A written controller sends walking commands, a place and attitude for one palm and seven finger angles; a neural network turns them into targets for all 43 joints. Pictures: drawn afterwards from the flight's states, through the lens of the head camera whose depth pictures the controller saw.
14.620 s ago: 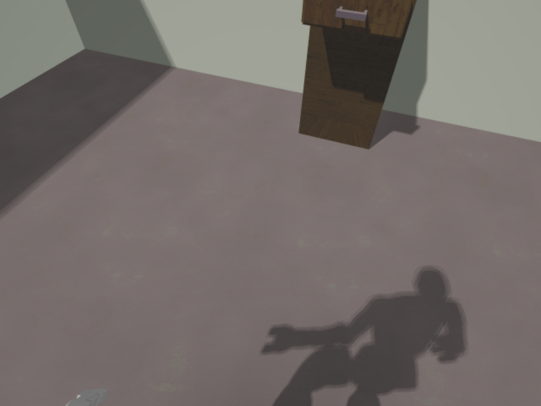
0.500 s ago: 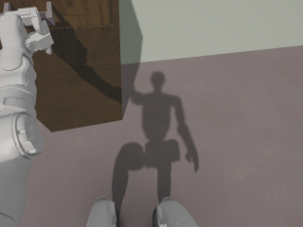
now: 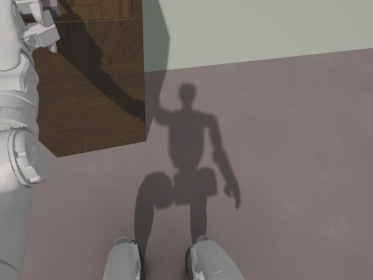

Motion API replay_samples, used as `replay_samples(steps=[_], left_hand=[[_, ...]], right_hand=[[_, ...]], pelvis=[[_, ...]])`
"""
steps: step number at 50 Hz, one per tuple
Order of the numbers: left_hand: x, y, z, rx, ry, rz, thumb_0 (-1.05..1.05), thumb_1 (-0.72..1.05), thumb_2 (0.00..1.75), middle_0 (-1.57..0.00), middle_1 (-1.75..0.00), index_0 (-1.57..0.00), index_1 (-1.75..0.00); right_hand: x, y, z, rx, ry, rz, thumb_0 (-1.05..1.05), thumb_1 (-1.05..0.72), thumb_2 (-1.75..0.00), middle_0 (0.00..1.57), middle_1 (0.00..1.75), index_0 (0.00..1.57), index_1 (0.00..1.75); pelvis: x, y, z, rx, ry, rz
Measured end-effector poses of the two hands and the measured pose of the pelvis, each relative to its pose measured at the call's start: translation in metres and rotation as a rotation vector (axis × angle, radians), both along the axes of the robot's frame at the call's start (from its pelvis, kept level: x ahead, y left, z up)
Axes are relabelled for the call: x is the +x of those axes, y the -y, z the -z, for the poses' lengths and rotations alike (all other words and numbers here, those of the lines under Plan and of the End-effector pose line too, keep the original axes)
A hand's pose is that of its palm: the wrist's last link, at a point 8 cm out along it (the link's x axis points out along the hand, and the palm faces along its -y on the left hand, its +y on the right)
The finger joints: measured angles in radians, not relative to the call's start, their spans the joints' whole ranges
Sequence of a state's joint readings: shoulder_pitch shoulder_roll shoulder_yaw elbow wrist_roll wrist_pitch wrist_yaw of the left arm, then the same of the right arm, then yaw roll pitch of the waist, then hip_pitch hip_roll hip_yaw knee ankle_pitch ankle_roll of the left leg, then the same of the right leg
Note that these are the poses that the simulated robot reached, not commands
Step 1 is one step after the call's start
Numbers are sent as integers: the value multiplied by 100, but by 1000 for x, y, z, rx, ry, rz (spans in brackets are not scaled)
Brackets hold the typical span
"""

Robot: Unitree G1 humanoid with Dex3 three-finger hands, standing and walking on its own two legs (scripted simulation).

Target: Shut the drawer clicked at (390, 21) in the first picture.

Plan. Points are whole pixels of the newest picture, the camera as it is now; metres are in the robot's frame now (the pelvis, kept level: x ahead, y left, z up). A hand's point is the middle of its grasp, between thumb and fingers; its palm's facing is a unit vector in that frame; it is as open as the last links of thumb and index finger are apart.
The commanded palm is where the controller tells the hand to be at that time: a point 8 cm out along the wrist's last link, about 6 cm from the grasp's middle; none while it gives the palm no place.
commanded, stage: pull the fist back off the drawer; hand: left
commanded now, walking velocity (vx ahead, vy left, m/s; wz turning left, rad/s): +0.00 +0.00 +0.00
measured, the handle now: (26, 1) +0.65 +0.22 +0.12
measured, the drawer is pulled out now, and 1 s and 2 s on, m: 0.00 0.00 0.00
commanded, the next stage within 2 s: draw the hand back to the body in 0.52 s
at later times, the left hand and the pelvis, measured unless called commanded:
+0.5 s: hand (61, 32) +0.57 +0.16 +0.12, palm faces +0.12 -0.99 -0.01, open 3.3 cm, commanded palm +0.54 +0.20 +0.12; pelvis +0.03 -0.01 +0.01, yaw -1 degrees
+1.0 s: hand (30, 65) +0.46 +0.18 +0.15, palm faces +0.13 -0.99 -0.01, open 3.3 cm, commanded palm +0.42 +0.23 +0.16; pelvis +0.07 -0.02 +0.04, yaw +0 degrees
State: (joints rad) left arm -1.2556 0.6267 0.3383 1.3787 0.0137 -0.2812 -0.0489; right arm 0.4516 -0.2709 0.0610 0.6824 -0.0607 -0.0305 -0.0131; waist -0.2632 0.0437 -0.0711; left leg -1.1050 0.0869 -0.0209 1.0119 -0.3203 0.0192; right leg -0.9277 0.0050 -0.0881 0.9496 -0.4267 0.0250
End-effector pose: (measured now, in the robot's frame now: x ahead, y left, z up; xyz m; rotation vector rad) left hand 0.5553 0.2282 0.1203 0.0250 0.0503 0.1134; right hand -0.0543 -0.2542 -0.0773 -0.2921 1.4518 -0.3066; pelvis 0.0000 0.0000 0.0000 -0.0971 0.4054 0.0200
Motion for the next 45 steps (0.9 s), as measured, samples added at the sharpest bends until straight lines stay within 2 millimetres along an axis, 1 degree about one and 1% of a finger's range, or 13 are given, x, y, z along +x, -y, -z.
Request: replay_samples(steps=[6,12,17,22,28,33,36,40,45], left_hand=[[-2,5,0,0,11,-12,5,71,96,-140,-160,-140,-160],[-3,10,1,0,16,-15,5,77,96,-140,-160,-140,-160],[-5,15,1,0,25,-14,4,83,95,-140,-160,-140,-160],[-9,20,0,-11,33,-8,3,87,92,-140,-160,-140,-160],[-15,17,2,-17,22,-25,2,89,91,-140,-160,-140,-160],[-17,11,-2,-5,43,-27,2,90,90,-140,-160,-140,-160],[-23,8,-4,-8,58,-20,2,90,90,-140,-160,-140,-160],[-44,5,-9,-4,72,-8,2,90,90,-140,-160,-140,-160],[-80,0,-16,-7,72,-11,2,90,90,-140,-160,-140,-160]], right_hand=[[1,-2,3,21,-12,-10,0,-91,-90,20,30,21,30],[6,-1,5,36,-4,-4,0,-91,-90,20,30,21,30],[15,0,6,54,8,4,0,-91,-90,20,30,21,30],[29,2,5,71,27,21,0,-91,-90,20,30,20,30],[53,7,3,80,61,32,0,-91,-90,20,30,20,30],[74,14,3,81,82,25,0,-91,-90,20,30,20,30],[87,18,2,85,98,26,0,-91,-90,20,30,20,30],[111,21,-1,99,149,28,0,-91,-90,20,30,20,30],[153,22,-8,115,259,-5,0,-91,-90,20,30,20,30]], pelvis=[[0,0,1,2,1,-4],[2,1,0,5,8,0],[8,3,-3,12,17,9],[18,5,-10,21,34,23],[33,10,-16,31,57,30],[42,14,-19,38,67,27],[48,15,-22,43,75,30],[58,17,-29,51,105,36],[66,18,-39,60,163,28]])
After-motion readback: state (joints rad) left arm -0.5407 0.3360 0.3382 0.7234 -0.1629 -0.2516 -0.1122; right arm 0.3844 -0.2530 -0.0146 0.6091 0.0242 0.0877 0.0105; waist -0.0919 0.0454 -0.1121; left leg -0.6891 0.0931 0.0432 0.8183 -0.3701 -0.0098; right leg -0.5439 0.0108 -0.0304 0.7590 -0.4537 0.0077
